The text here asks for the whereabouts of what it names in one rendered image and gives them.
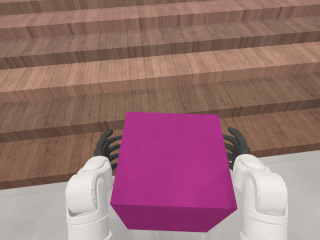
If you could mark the right robot forearm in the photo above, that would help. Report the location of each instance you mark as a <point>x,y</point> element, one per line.
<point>264,200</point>

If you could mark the robot left hand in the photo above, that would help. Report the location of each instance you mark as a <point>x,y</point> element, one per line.
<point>103,149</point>

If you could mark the carton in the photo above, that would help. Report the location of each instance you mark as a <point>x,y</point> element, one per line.
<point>172,173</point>

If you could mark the left robot forearm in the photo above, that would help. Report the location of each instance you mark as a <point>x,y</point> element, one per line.
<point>87,203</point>

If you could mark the robot right hand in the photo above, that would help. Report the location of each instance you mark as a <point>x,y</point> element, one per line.
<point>239,146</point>

